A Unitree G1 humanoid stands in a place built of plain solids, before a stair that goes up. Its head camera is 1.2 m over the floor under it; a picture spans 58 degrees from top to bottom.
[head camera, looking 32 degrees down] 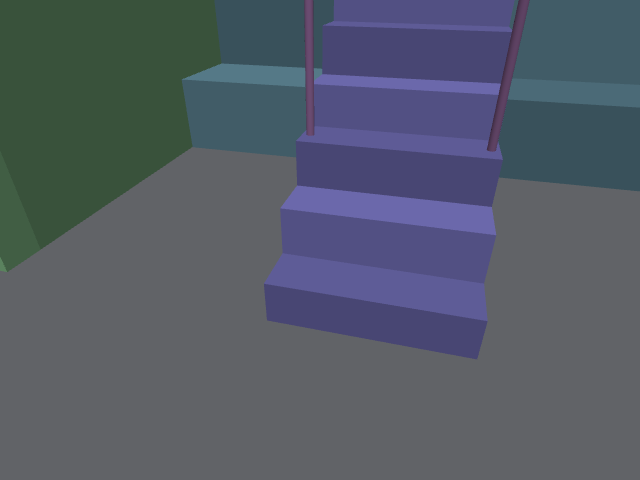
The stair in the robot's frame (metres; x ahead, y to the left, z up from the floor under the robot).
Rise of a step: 0.20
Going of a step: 0.22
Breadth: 0.81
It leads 15 degrees to the right of straight ahead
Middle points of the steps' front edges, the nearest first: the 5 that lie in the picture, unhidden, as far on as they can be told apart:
1.21 -0.18 0.19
1.42 -0.23 0.40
1.63 -0.29 0.60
1.84 -0.35 0.78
2.05 -0.40 0.98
